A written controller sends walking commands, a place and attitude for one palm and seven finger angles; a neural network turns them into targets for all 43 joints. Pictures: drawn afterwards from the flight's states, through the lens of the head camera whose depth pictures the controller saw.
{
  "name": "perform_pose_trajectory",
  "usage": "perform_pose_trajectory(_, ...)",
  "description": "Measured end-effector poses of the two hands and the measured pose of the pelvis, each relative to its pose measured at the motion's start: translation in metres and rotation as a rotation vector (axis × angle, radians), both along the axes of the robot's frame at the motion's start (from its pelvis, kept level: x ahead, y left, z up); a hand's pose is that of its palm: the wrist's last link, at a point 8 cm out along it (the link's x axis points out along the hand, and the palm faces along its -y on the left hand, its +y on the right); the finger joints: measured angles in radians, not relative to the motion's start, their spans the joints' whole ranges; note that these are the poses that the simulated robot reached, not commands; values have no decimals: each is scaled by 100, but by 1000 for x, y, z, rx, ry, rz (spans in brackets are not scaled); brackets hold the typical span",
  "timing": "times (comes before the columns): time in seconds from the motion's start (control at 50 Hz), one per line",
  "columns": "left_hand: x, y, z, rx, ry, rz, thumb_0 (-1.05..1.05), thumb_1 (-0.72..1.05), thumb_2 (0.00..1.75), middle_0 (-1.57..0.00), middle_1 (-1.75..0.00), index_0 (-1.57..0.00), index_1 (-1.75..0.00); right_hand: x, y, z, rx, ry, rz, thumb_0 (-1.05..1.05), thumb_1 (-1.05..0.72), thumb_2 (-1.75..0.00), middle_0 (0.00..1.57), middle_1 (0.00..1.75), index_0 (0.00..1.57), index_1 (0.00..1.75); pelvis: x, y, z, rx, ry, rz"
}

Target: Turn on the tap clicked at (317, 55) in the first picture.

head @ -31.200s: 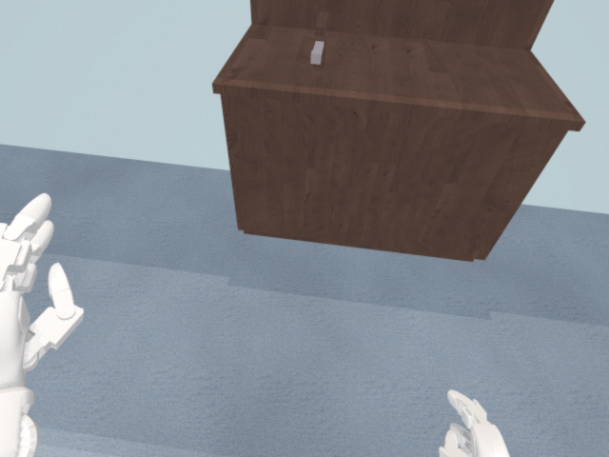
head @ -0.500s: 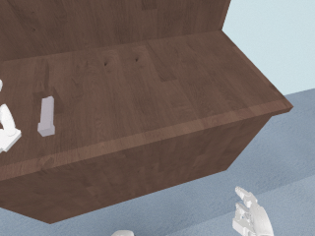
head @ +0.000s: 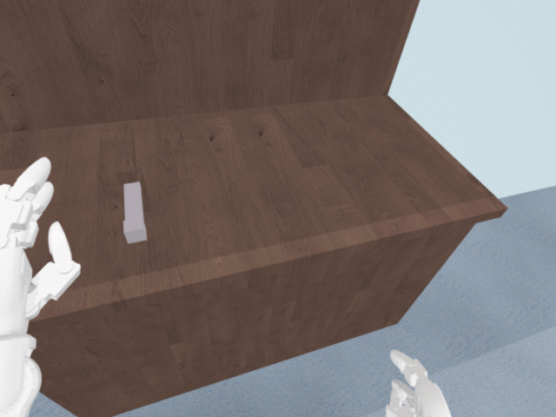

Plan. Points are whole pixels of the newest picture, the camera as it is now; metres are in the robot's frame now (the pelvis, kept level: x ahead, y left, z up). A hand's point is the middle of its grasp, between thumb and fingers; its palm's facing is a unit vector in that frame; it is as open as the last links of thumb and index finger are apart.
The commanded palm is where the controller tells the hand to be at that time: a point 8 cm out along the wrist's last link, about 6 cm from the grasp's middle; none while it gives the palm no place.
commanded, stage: come to a stop and stand still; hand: left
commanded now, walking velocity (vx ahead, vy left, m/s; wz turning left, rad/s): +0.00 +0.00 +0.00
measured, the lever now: (135, 230) +0.36 +0.26 +0.05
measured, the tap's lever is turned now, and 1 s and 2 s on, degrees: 0 0 0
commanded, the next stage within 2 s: look again from close up in 0.68 s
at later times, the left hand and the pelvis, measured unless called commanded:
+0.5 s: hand (84, 244) +0.25 +0.25 +0.16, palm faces +0.38 -0.86 -0.35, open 7.4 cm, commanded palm +0.19 +0.29 +0.18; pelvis +0.03 +0.00 +0.00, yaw +1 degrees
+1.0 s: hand (93, 248) +0.24 +0.24 +0.16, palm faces +0.40 -0.85 -0.34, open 7.4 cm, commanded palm +0.19 +0.27 +0.18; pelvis +0.03 -0.01 +0.00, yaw +1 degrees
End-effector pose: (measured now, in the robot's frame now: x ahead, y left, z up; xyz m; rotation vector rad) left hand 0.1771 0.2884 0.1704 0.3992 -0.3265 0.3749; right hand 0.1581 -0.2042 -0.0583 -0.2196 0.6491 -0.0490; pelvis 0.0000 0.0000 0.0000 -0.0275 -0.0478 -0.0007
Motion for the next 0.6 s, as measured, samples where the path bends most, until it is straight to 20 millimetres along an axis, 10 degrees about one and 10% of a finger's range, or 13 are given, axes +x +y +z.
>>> perform_pose_trajectory(0.6,26,1,6,28,43,-12,2,89,90,-21,-30,-21,-30,44,-13,4,-29,19,-20,1,-90,-90,20,30,21,30,31,1,3,-1,19,10)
